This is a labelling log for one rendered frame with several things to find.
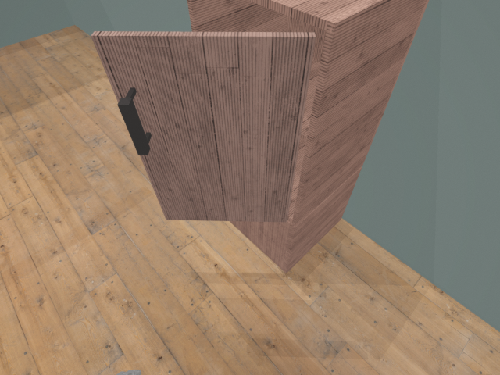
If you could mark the cupboard door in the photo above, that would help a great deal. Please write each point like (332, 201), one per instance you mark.
(225, 111)

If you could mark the handle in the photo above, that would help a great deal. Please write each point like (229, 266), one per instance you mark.
(133, 123)

